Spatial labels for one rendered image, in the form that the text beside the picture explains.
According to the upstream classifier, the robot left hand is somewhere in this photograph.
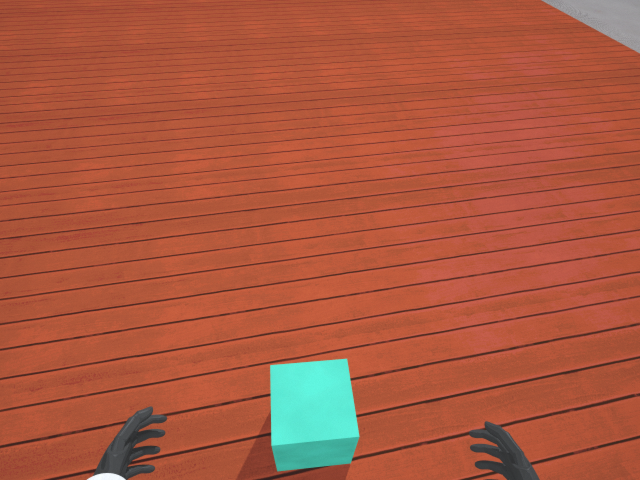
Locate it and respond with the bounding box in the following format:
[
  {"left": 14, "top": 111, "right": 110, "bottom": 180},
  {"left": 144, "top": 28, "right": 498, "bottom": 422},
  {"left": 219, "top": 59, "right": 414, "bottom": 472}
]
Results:
[{"left": 93, "top": 406, "right": 167, "bottom": 480}]

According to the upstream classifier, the carton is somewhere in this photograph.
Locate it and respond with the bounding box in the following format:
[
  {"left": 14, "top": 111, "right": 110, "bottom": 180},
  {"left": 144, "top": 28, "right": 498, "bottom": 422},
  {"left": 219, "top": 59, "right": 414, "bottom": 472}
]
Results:
[{"left": 270, "top": 359, "right": 359, "bottom": 471}]

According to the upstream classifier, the robot right hand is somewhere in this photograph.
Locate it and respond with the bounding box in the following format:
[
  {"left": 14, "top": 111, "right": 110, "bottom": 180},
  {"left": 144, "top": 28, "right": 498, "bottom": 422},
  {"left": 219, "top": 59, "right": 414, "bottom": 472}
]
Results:
[{"left": 469, "top": 421, "right": 540, "bottom": 480}]

